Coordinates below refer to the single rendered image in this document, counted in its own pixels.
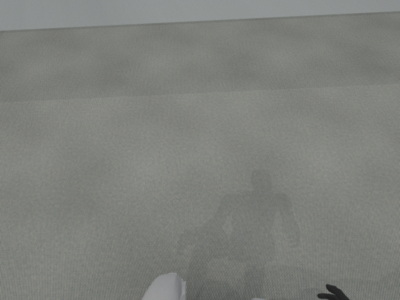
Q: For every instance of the robot right hand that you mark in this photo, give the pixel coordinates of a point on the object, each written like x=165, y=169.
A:
x=337, y=294

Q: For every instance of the left robot thigh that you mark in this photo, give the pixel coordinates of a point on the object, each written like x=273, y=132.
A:
x=166, y=287

